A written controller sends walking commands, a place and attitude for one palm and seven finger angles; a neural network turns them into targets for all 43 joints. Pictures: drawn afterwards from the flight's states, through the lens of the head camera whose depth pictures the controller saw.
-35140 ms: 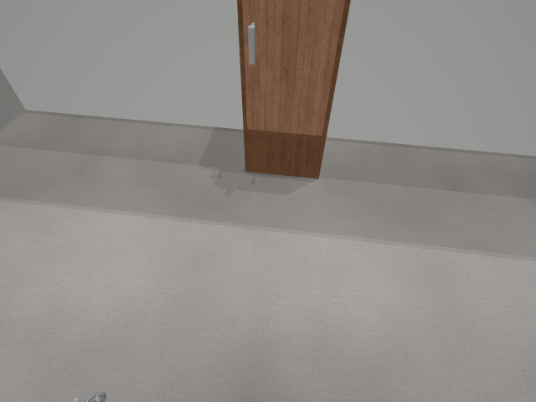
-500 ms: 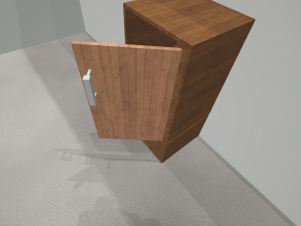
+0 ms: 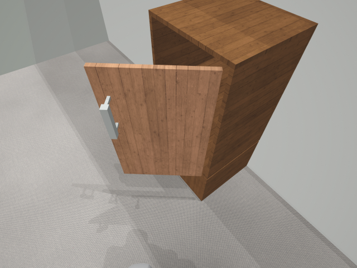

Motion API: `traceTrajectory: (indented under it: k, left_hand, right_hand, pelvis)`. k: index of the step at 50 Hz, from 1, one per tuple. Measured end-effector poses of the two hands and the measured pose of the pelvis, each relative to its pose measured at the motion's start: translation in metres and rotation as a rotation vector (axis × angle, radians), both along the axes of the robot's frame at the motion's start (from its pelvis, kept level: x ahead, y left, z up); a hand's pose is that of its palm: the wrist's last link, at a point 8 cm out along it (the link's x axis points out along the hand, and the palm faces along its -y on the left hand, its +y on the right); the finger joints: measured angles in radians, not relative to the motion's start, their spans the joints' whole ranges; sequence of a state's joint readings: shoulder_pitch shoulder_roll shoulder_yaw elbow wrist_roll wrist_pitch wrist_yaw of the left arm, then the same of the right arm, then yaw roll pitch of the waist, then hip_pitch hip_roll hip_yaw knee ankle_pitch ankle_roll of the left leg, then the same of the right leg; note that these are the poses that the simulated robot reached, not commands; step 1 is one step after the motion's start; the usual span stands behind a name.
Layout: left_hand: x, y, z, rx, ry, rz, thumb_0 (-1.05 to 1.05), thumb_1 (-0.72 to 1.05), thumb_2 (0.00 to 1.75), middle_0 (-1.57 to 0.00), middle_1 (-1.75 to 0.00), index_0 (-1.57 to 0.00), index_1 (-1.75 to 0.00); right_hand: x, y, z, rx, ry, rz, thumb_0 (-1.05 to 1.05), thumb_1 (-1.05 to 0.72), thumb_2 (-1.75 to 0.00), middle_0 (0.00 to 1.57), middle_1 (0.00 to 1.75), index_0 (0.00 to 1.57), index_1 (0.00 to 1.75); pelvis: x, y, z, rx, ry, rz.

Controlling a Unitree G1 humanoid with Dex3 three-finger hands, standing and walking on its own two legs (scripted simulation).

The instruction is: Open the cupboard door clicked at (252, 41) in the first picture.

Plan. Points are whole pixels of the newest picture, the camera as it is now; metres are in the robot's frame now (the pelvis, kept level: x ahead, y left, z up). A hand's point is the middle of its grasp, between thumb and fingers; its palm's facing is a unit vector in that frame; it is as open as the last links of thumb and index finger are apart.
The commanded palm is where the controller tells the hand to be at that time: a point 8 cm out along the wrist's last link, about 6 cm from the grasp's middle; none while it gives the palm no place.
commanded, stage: come to a stop and stand still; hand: left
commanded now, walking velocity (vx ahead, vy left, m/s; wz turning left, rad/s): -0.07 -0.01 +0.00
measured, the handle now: (111, 118) +0.54 +0.25 -0.04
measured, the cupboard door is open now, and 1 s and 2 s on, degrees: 51 51 51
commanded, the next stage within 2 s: look again from close up in 1.22 s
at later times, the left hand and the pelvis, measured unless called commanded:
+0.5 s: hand out of the picture -0.01 +0.20 -0.17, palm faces +0.02 -0.98 -0.20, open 7.4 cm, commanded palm none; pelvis -0.02 +0.03 +0.00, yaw -1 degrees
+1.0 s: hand out of the picture -0.04 +0.17 -0.17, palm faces +0.04 -0.99 -0.14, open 7.4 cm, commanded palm none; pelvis -0.02 +0.02 +0.01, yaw +0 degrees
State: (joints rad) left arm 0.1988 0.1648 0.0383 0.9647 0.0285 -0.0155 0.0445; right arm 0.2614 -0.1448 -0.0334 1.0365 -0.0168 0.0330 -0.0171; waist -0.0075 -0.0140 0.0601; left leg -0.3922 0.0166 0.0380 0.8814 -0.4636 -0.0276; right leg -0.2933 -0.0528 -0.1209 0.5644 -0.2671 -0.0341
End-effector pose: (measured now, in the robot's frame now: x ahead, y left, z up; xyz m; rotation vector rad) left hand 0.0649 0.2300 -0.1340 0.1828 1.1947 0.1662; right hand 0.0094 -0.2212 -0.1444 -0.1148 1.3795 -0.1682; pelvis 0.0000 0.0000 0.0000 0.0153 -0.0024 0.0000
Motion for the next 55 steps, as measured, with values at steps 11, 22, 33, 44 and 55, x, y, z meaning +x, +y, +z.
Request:
traceTrajectory:
  k: [11, 22, 33, 44, 55]
  left_hand:
    - [-0.04, 0.05, -0.017, -0.019, 0.119, 0.049, 0.0, 0.91, 0.9, -0.2, -0.29, -0.2, -0.3]
    - [-0.073, 0.028, -0.003, -0.021, 0.142, 0.031, 0.0, 0.91, 0.9, -0.2, -0.29, -0.2, -0.3]
    - [-0.101, 0.004, -0.006, -0.064, 0.19, 0.031, 0.0, 0.91, 0.9, -0.2, -0.29, -0.2, -0.3]
    - [-0.111, -0.009, -0.009, -0.09, 0.23, 0.044, 0.0, 0.91, 0.9, -0.2, -0.29, -0.2, -0.3]
    - [-0.107, -0.015, -0.01, -0.098, 0.232, 0.052, 0.0, 0.91, 0.9, -0.2, -0.29, -0.2, -0.3]
  right_hand:
    - [0.027, 0.027, 0.016, -0.074, -0.115, 0.053, 0.0, -0.91, -0.9, 0.2, 0.3, 0.2, 0.29]
    - [0.017, 0.03, 0.004, -0.012, -0.138, 0.032, 0.0, -0.94, -0.9, 0.2, 0.3, 0.21, 0.29]
    - [-0.042, 0.023, 0.004, 0.001, 0.005, 0.013, 0.0, -0.92, -0.9, 0.2, 0.3, 0.2, 0.29]
    - [-0.082, 0.038, 0.005, 0.033, 0.124, -0.02, 0.0, -0.91, -0.9, 0.2, 0.3, 0.2, 0.29]
    - [-0.058, 0.046, 0.003, 0.048, 0.072, -0.019, 0.0, -0.91, -0.9, 0.2, 0.3, 0.2, 0.29]
  pelvis:
    - [-0.005, 0.035, -0.002, -0.011, -0.009, -0.009]
    - [-0.021, 0.034, 0.003, 0.004, -0.013, -0.013]
    - [-0.027, 0.023, 0.006, -0.007, -0.025, -0.01]
    - [-0.024, 0.018, 0.007, -0.011, -0.022, -0.007]
    - [-0.017, 0.017, 0.007, -0.011, -0.022, -0.011]
